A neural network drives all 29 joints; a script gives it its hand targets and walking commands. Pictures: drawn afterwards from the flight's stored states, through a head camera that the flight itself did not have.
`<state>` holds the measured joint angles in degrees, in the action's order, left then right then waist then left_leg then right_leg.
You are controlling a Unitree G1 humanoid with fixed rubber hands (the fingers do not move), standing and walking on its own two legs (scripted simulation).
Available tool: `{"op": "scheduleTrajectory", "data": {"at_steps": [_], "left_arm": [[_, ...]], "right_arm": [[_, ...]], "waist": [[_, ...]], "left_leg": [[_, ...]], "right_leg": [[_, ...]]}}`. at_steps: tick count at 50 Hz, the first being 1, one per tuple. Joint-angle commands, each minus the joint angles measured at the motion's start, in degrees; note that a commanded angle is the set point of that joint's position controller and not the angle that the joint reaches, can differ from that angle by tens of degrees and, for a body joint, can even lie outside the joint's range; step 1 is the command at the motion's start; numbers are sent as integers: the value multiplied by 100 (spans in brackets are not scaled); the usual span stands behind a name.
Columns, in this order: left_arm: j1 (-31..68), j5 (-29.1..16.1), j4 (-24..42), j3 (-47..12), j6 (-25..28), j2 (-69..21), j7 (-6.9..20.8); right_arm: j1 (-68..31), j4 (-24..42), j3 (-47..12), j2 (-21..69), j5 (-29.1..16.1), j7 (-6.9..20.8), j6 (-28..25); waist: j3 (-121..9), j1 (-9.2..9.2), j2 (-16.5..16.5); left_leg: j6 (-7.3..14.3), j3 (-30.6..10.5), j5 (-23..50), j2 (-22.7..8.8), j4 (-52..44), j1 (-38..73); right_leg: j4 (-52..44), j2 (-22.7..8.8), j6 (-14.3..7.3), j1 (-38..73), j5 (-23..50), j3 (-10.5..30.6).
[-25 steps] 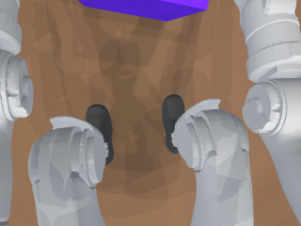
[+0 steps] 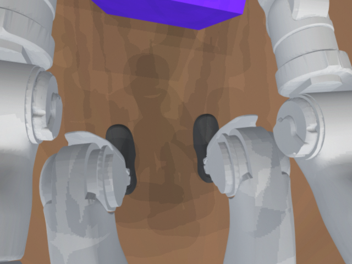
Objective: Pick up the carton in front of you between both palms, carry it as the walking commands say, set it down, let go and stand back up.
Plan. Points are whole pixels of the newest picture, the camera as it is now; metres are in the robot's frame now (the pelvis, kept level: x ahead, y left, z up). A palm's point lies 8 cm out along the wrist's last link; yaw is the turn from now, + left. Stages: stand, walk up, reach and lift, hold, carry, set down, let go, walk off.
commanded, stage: reach and lift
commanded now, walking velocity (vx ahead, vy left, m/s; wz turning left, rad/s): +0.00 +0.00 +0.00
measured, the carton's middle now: out of the picture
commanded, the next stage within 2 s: none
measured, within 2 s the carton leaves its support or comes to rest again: leaves its support in 0.34 s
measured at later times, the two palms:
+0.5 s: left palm out of the picture +0.57 +0.15 -0.09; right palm out of the picture +0.55 -0.15 -0.09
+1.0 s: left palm out of the picture +0.52 +0.15 +0.07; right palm out of the picture +0.51 -0.14 +0.07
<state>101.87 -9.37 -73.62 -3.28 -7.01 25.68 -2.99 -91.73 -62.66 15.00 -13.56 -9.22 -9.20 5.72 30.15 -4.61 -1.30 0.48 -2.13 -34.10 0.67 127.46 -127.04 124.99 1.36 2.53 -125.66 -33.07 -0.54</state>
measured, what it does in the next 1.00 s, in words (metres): rises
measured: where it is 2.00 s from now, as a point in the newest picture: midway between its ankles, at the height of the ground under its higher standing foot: (167, 164)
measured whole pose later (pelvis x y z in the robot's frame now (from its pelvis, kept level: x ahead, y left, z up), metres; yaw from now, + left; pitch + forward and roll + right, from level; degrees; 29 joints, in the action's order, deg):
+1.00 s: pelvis +0.00 -0.01 +0.13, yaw +3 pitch +43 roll -2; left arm 67.7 14.9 -40.2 25.2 -24.5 2.6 0.5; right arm -62.6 -32.6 31.9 1.5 12.8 -3.1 26.2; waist -5.5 -2.0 0.2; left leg -1.3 -3.1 -26.4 3.2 98.9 -115.6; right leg 98.3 3.1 3.2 -114.6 -27.0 2.7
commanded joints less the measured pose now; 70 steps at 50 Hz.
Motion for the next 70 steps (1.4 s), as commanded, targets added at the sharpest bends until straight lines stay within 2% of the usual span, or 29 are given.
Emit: {"op": "scheduleTrajectory", "data": {"at_steps": [1, 2, 4, 6, 8, 12, 15, 18, 20, 22, 25, 29, 31, 34, 36, 40, 45, 49, 54, 59, 70], "left_arm": [[2229, 139, 674, -340, -93, -2780, 744], [2157, 244, 652, -324, -186, -3670, 1020], [1740, 468, 756, -40, -373, -4846, 1469], [1500, 634, 964, 152, -502, -5385, 1715], [1403, 608, 1130, 179, -584, -5662, 1826], [1574, 324, 1697, -240, -667, -6142, 1789], [1872, 25, 2513, -644, -732, -6658, 1695], [2215, -223, 3614, -1017, -820, -7158, 1570], [2158, -166, 4073, -1166, -929, -7455, 1439], [1824, 0, 4051, -1089, -1075, -7634, 1338], [898, 467, 3288, -619, -1285, -7806, 1360], [337, 1254, 2188, 380, -1400, -7902, 1518], [230, 1566, 1884, 837, -1414, -7767, 1601], [268, 1783, 1759, 1165, -1395, -7644, 1653], [346, 1837, 1809, 1242, -1386, -7620, 1652], [496, 1804, 2086, 1094, -1442, -7820, 1636], [427, 1589, 2699, 560, -1613, -8292, 1641], [44, 1385, 3119, 88, -1763, -8659, 1678], [-640, 1277, 3316, -241, -1814, -8964, 1689], [-1325, 1357, 3239, -254, -1714, -9132, 1618], [-2466, 1558, 3335, -262, -1503, -9271, 1498]], "right_arm": [[-2623, 799, -670, 2499, 84, 829, 132], [-2845, 909, -788, 3312, 152, 1103, 256], [-3012, 1131, -876, 4283, 298, 1576, 511], [-2816, 1233, -858, 4866, 374, 1832, 672], [-2750, 1330, -916, 5177, 269, 1971, 759], [-2941, 1711, -1241, 5545, -151, 2050, 813], [-3212, 2288, -1668, 5821, -472, 1981, 856], [-3259, 3021, -1970, 6077, -545, 1875, 979], [-3246, 3358, -2107, 6277, -473, 1831, 1087], [-3259, 3620, -2217, 6311, -347, 1799, 1186], [-2809, 3396, -2172, 6523, 0, 1839, 1355], [-2125, 2418, -1232, 6648, 898, 1928, 1505], [-1860, 2063, -755, 6516, 1297, 1957, 1550], [-1862, 1957, -464, 6443, 1579, 1982, 1552], [-1939, 2005, -453, 6483, 1612, 2015, 1550], [-2167, 2278, -798, 6800, 1456, 2096, 1619], [-2091, 2748, -1438, 7258, 1149, 2213, 1824], [-1588, 2936, -1788, 7455, 1004, 2298, 1964], [-721, 2878, -1923, 7570, 1006, 2363, 1971], [-16, 2719, -1910, 7661, 1106, 2368, 1856], [1125, 2628, -2028, 7837, 1314, 2347, 1671]], "waist": [[-6640, -94, 644], [-6414, -55, 688], [-6094, 26, 702], [-6036, 91, 621], [-6202, 100, 560], [-7356, 148, 796], [-9087, 60, 830], [-11256, -94, 920], [-12210, -89, 1014], [-12390, -60, 922], [-10998, 77, 635], [-8888, 34, 538], [-8245, -34, 560], [-8138, -23, 554], [-8334, 7, 520], [-9152, 125, 408], [-10387, 221, 298], [-10792, 189, 337], [-10376, 137, 494], [-9588, 137, 569], [-8641, 262, 275]], "left_leg": [[-7, 184, 1564, 339, -894, 3409], [14, 197, 1528, 386, -872, 3317], [77, 285, 1451, 452, -845, 3115], [111, 368, 1369, 484, -841, 2919], [147, 369, 1487, 462, -815, 2905], [134, 399, 2198, 454, -720, 3591], [110, 436, 2993, 492, -670, 4413], [48, 408, 4043, 572, -700, 5512], [-8, 384, 4489, 659, -826, 6061], [-32, 414, 4230, 714, -1056, 6011], [-27, 485, 3432, 755, -1547, 5114], [-23, 604, 1624, 827, -2300, 3346], [0, 586, 1136, 846, -2578, 2979], [11, 573, 844, 860, -2918, 2977], [22, 564, 795, 868, -3089, 3168], [17, 582, 885, 874, -3391, 3840], [-21, 634, 1388, 878, -3654, 4821], [-100, 610, 1869, 894, -3868, 5393], [-185, 519, 2186, 909, -4264, 5752], [-205, 383, 2192, 915, -4786, 6050], [-138, 159, 2098, 883, -5932, 7124]], "right_leg": [[-723, 394, -18, 3271, 1806, -353], [-687, 434, -26, 3116, 1692, -362], [-637, 472, -59, 2740, 1464, -448], [-628, 490, -84, 2666, 1384, -489], [-578, 498, -100, 2599, 1527, -507], [-472, 499, -145, 2679, 2126, -512], [-494, 530, -159, 3206, 2809, -555], [-619, 598, -148, 3737, 3608, -598], [-754, 683, -99, 3509, 3683, -647], [-964, 711, -56, 3531, 3483, -656], [-1450, 732, 49, 3194, 2813, -626], [-2145, 758, -30, 2878, 1482, -596], [-2431, 768, -78, 2761, 1055, -570], [-2767, 761, -117, 2864, 780, -537], [-2937, 754, -121, 3005, 727, -526], [-3210, 758, -91, 3510, 797, -546], [-3461, 795, -33, 4300, 1243, -567], [-3678, 823, -7, 4714, 1660, -542], [-4032, 837, -56, 4940, 1935, -446], [-4511, 838, -113, 5154, 1917, -313], [-5646, 817, -162, 6181, 1796, -98]]}}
